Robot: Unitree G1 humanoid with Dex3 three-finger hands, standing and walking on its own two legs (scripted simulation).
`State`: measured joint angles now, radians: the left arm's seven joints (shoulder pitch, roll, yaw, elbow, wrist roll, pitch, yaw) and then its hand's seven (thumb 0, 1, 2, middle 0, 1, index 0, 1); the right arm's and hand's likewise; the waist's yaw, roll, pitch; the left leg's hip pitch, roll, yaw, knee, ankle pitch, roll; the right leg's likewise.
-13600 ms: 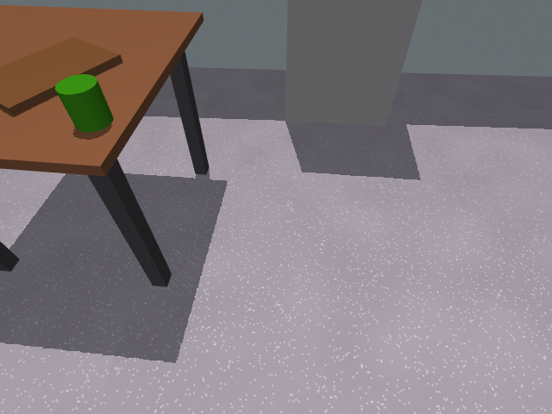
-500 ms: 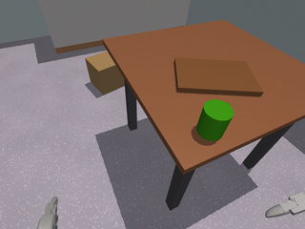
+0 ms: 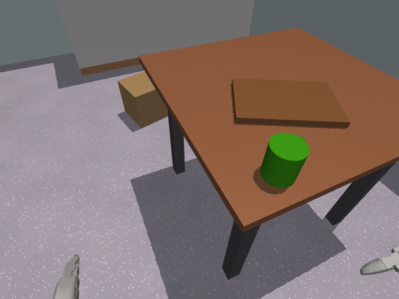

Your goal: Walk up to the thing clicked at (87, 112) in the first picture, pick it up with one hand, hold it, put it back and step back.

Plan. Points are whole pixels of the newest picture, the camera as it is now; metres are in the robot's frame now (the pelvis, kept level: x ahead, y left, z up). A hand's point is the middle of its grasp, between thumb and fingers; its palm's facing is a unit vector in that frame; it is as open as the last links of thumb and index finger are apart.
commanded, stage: go down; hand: right
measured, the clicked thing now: (286, 157) +0.43 -0.22 +0.03
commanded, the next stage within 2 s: none
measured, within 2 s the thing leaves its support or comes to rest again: neither
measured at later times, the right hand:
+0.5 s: hand out of the picture +0.27 -0.35 +0.15, palm faces +0.29 +0.93 -0.21, open 17.6 cm
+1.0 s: hand out of the picture +0.29 -0.38 +0.15, palm faces +0.23 +0.97 -0.07, open 17.5 cm
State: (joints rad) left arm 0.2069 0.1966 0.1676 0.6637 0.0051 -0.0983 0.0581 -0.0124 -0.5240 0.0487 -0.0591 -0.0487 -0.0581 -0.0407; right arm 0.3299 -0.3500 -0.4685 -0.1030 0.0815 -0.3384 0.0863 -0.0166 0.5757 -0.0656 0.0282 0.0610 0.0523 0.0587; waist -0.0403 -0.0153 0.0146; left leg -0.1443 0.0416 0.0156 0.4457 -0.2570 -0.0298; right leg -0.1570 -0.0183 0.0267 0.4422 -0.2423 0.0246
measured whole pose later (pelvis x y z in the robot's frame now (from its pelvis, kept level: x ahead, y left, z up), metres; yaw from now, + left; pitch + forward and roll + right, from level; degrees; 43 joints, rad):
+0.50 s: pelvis +0.01 +0.00 +0.00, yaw +0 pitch +0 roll +0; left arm 0.21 0.22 0.04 0.70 -0.01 -0.16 0.16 -0.01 -0.53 0.05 -0.06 -0.05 -0.06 -0.04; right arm -0.04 -0.54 -0.61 0.32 0.26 -0.14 0.41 -0.02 0.58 -0.06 0.03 0.06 0.05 0.05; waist -0.02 -0.01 -0.03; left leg -0.19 0.04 0.02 0.45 -0.26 -0.03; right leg -0.21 -0.01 0.03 0.47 -0.26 0.02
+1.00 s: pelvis +0.01 +0.00 +0.00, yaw +0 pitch +3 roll +1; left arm 0.22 0.25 -0.01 0.71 0.00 -0.23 0.21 -0.01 -0.55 0.07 -0.07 -0.06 -0.06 -0.05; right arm -0.27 -0.68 -0.67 0.64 0.28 -0.03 0.58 -0.02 0.54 -0.07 0.03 0.05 0.05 0.05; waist -0.01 -0.01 -0.05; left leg -0.26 0.03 0.03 0.47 -0.27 -0.03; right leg -0.30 -0.03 0.04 0.52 -0.28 0.02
